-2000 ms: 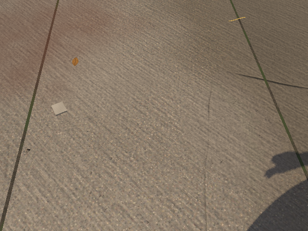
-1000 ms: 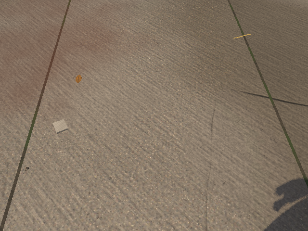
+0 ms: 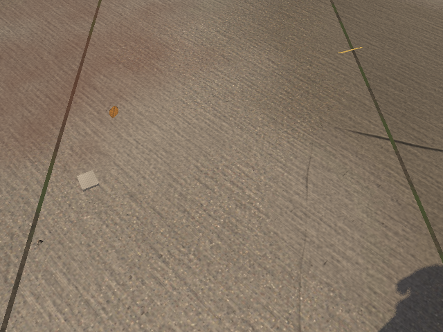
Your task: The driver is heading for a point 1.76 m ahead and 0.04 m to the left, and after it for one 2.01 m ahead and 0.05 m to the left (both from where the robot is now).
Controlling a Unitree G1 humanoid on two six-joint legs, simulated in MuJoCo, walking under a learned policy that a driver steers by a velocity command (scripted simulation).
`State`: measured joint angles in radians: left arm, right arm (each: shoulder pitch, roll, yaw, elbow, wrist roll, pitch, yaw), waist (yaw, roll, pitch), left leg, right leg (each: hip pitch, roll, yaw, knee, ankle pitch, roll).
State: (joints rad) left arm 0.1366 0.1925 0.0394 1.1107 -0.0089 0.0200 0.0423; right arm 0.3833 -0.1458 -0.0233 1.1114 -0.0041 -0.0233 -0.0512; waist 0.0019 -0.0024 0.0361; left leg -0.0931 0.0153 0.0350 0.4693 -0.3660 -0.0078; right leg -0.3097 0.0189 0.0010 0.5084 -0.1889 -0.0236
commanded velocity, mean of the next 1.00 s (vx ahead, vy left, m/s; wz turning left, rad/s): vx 0.30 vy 0.00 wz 0.00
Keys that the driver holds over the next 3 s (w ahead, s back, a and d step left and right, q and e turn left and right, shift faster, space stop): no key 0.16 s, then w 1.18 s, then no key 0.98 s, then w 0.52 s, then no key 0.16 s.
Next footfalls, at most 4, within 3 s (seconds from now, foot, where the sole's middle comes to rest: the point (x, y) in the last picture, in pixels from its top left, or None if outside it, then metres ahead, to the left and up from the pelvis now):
0.92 left None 0.49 0.13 -0.77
1.48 right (261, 242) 0.80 -0.10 -0.77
1.84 left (189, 248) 0.78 0.14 -0.77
2.80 left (178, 203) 0.96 0.19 -0.77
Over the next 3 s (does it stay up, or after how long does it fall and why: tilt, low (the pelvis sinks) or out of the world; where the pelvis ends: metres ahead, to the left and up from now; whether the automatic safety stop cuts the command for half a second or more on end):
stays up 0.95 0.12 0.01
